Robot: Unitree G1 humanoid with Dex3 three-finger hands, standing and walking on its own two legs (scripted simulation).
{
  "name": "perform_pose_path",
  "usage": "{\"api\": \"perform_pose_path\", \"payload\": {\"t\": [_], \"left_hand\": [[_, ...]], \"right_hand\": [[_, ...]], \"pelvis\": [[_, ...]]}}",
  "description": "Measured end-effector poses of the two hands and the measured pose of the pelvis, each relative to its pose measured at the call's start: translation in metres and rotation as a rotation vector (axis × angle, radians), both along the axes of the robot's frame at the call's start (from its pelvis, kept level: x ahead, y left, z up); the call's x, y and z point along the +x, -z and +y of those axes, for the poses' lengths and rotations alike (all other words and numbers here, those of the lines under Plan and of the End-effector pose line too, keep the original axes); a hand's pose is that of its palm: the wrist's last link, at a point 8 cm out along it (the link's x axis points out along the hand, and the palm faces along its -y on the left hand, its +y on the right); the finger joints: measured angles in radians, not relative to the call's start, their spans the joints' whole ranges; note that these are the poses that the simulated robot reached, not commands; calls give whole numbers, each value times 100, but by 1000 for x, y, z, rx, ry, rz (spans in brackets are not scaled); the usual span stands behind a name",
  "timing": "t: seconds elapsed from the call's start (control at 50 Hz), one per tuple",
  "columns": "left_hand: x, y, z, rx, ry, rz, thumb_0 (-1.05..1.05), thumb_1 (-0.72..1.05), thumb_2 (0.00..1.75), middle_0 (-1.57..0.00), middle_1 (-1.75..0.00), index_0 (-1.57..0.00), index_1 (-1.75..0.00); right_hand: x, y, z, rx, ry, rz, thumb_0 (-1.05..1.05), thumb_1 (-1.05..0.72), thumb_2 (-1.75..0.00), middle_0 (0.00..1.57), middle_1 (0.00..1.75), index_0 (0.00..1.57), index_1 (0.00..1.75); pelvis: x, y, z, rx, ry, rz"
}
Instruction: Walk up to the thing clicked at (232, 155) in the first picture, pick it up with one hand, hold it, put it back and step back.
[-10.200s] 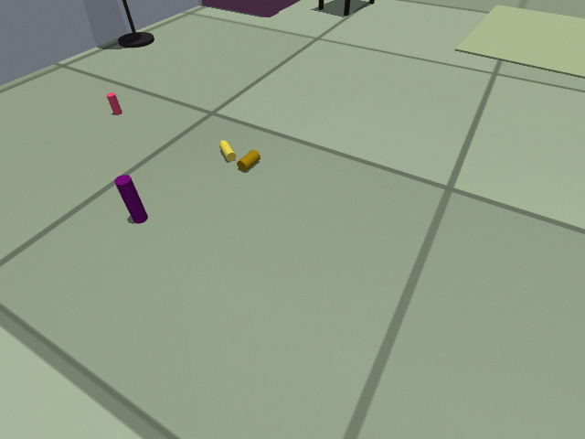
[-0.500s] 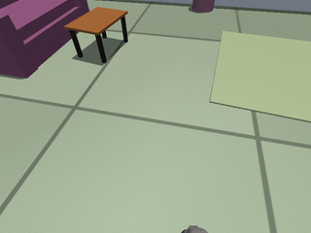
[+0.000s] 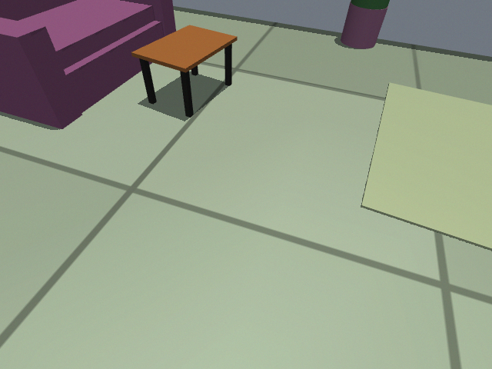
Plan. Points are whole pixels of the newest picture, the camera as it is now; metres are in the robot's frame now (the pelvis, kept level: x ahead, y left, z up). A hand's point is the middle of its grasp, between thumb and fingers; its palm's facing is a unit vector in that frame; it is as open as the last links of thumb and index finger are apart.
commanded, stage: walk up
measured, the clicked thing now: out of the picture -0.80 +0.91 -0.72
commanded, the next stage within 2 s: none
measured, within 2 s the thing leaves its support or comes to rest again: neither
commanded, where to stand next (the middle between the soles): +0.34 -0.03 m, yaw +131 degrees
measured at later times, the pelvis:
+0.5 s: pelvis +0.22 -0.05 +0.01, yaw +21 degrees
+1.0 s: pelvis +0.37 -0.08 +0.00, yaw +45 degrees
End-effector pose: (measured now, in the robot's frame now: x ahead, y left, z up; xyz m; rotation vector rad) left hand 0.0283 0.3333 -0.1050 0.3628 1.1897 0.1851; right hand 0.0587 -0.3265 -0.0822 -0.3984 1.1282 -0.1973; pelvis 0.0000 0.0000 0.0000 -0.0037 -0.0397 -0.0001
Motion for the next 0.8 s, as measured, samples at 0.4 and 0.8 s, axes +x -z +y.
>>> {"api": "perform_pose_path", "payload": {"t": [0.4,0.8], "left_hand": [[182,-29,-26,-48,-188,-181,1,90,90,-20,-30,-20,-30],[173,-5,-106,-20,-646,-12,1,90,90,-20,-30,-20,-30]], "right_hand": [[197,-24,-16,-61,-189,106,0,-89,-90,21,30,20,30],[561,-8,81,19,-706,-45,0,-90,-90,20,30,20,30]], "pelvis": [[169,-23,-30,13,-287,22],[338,-9,-65,2,-605,2]]}}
